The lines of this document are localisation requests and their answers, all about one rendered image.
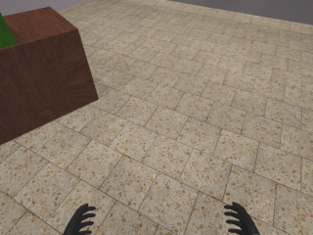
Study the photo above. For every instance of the carton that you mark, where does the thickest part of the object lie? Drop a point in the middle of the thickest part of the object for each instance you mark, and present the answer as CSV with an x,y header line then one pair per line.
x,y
6,36

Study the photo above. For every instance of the robot left hand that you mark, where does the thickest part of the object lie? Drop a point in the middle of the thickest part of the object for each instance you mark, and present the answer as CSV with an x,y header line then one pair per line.
x,y
75,223

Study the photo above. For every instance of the pedestal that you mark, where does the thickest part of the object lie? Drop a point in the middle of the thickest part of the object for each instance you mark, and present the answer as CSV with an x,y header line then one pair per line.
x,y
45,76

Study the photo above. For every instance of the robot right hand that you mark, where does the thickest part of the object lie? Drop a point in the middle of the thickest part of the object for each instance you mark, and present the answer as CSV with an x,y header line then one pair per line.
x,y
244,220

